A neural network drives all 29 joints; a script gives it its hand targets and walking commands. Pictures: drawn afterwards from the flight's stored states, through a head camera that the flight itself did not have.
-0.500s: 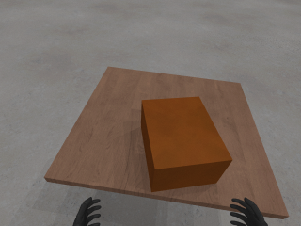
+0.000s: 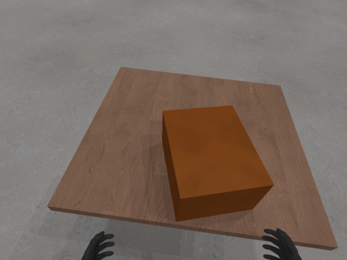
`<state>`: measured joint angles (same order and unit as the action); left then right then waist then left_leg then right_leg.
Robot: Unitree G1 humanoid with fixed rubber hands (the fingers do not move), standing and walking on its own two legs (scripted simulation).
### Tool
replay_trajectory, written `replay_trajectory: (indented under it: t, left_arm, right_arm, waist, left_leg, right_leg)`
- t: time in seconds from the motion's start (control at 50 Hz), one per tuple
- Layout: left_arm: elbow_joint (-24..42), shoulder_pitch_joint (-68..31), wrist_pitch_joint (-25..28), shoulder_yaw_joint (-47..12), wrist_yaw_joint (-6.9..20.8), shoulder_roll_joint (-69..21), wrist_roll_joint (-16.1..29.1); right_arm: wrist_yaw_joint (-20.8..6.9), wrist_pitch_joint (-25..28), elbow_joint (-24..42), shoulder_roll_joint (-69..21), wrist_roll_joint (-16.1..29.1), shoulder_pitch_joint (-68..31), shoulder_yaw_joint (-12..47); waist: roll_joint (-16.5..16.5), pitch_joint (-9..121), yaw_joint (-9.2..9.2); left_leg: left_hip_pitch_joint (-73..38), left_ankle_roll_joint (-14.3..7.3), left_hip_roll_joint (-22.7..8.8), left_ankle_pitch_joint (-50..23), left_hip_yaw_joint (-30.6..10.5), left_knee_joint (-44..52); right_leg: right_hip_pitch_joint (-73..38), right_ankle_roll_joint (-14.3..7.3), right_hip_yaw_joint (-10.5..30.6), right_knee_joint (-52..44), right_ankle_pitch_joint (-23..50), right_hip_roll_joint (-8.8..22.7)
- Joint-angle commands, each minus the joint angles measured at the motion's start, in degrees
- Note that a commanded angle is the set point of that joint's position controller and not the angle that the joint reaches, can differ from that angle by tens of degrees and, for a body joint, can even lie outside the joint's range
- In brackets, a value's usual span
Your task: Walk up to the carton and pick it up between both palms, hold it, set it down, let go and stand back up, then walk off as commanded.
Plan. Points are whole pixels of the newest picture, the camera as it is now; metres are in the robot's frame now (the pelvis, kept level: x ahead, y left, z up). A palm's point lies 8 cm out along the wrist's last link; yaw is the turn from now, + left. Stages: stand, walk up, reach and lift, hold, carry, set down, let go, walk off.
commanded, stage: let go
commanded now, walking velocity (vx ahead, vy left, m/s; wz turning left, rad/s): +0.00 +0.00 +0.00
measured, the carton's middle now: (206, 158) +0.43 -0.05 -0.07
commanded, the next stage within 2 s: stand in 0.40 s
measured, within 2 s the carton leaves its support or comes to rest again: neither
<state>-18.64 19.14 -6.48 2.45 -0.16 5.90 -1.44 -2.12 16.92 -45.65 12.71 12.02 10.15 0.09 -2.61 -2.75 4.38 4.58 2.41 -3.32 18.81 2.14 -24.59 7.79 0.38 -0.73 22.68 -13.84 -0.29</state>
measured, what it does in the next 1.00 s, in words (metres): stands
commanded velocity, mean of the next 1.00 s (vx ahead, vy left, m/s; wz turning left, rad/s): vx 0.00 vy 0.00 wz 0.00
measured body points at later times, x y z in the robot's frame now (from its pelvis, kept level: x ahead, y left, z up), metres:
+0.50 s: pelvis +0.00 +0.00 +0.00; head +0.01 +0.02 +0.45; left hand +0.15 +0.24 -0.08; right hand +0.16 -0.23 -0.10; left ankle -0.06 +0.13 -0.74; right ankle -0.02 -0.13 -0.74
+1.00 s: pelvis -0.02 -0.01 +0.00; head -0.01 +0.01 +0.45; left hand +0.08 +0.26 -0.12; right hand +0.13 -0.27 -0.10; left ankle -0.06 +0.13 -0.74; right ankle -0.02 -0.13 -0.74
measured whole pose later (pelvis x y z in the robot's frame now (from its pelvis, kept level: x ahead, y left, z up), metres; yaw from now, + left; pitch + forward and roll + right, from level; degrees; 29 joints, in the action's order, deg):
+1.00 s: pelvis -0.02 -0.01 +0.00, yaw +0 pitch -2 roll -1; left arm -38.1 15.2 -1.1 2.5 -0.6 14.9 -1.4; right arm -0.3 2.2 -45.6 15.1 5.6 10.1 -3.6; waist -1.5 -3.1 4.4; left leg 5.1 1.8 -3.2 17.8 2.1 -25.4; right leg 8.9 0.1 -0.7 24.7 -13.3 -0.2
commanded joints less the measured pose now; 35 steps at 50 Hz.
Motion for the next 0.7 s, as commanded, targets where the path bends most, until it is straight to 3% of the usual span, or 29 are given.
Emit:
replay_trajectory:
  t: [0.0,0.16,0.38,0.4,0.44,0.5,0.6,0.68]
  left_arm:
    - [1.50,-8.71,1.37,-1.25,0.51,10.13,0.53]
    - [2.83,-11.35,-0.99,-3.00,-0.31,9.14,0.95]
    - [1.07,-12.56,-1.75,-2.06,0.45,10.69,2.02]
    - [-4.98,-7.45,2.83,5.06,-1.60,20.39,-0.78]
    - [-7.43,-5.08,4.70,4.51,-1.80,19.24,-0.54]
    - [-8.50,-6.95,5.84,3.72,-1.30,17.03,-0.45]
    - [-13.22,-7.48,6.61,3.39,-0.99,19.30,-0.55]
    - [-16.12,-7.82,7.31,3.52,-0.69,20.71,-0.74]
  right_arm:
    - [1.72,2.29,0.50,0.52,-8.98,-2.64,-1.72]
    - [1.56,0.21,3.34,1.19,-9.40,-6.90,-3.27]
    - [1.92,-1.01,7.32,1.00,-10.45,-6.91,-3.75]
    - [3.42,-7.09,5.76,16.81,-15.53,2.00,-5.68]
    - [3.90,-10.28,7.88,16.39,-15.40,-0.09,-6.31]
    - [3.71,-11.55,8.71,15.67,-14.72,-0.85,-5.94]
    - [3.07,-12.78,8.11,15.69,-14.68,-0.72,-6.27]
    - [2.82,-13.37,7.54,16.40,-14.90,-0.88,-6.60]
  waist:
    - [3.88,3.00,-7.59]
    - [5.51,0.65,-6.83]
    - [1.29,2.08,-5.87]
    - [-0.87,4.75,0.00]
    - [-0.50,6.93,-0.96]
    - [3.70,6.12,-1.55]
    - [2.80,4.16,-2.47]
    - [3.14,3.36,-2.96]
  left_leg:
    - [-1.97,1.48,4.88,-23.01,0.61,0.84]
    - [2.02,1.08,4.04,-15.71,0.13,2.87]
    - [1.87,-0.10,4.79,-17.63,1.07,2.15]
    - [7.27,-2.69,-2.65,-33.75,-2.58,0.02]
    - [3.57,-3.16,-2.72,-37.23,-2.27,-0.92]
    - [2.54,-3.11,-2.56,-33.14,-2.31,0.64]
    - [3.93,-3.55,-2.14,-23.40,-2.77,1.87]
    - [3.61,-3.97,-2.27,-20.99,-3.11,2.77]
  right_leg:
    - [-7.86,-3.06,2.21,-5.51,18.00,-0.48]
    - [-8.17,-3.57,0.91,-4.73,13.68,-0.83]
    - [-7.68,-2.88,0.00,-3.89,15.78,-0.75]
    - [-6.04,-1.64,0.28,4.86,23.19,6.26]
    - [-3.88,-0.66,0.62,4.54,23.57,5.48]
    - [-1.96,-0.61,1.18,3.03,18.72,5.42]
    - [-1.15,-0.90,2.10,1.31,15.35,5.63]
    - [-0.45,-1.28,2.36,1.11,14.30,5.74]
